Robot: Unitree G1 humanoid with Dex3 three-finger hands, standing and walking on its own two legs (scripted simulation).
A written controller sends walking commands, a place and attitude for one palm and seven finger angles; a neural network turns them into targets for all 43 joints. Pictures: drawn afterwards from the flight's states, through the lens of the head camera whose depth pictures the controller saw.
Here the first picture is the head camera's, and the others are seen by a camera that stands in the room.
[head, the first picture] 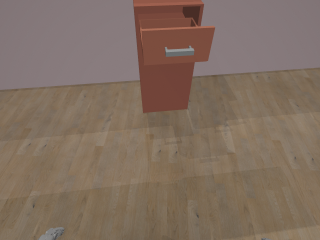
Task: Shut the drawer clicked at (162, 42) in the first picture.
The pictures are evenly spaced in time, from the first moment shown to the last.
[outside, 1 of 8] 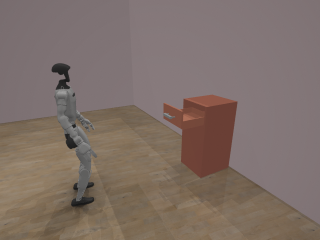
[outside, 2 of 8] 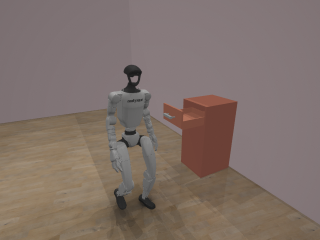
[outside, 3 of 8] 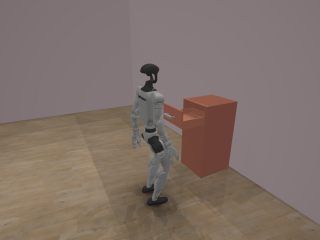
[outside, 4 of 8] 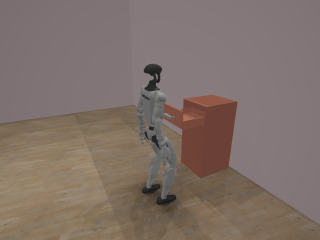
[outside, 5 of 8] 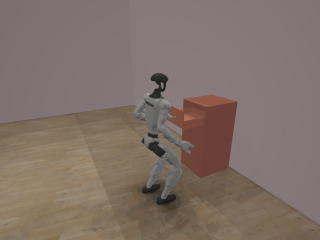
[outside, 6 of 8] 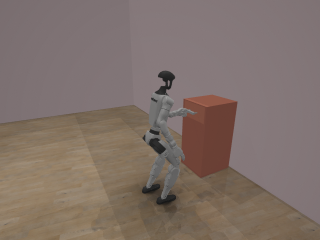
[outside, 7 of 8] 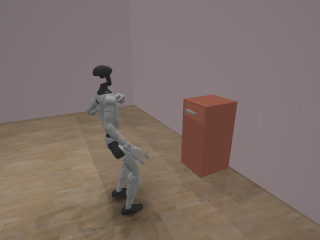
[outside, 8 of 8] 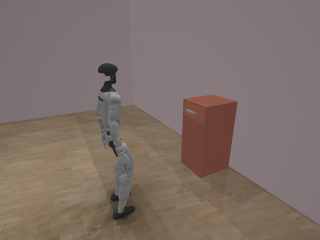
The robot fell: no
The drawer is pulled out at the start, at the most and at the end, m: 0.29 0.29 0.00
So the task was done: yes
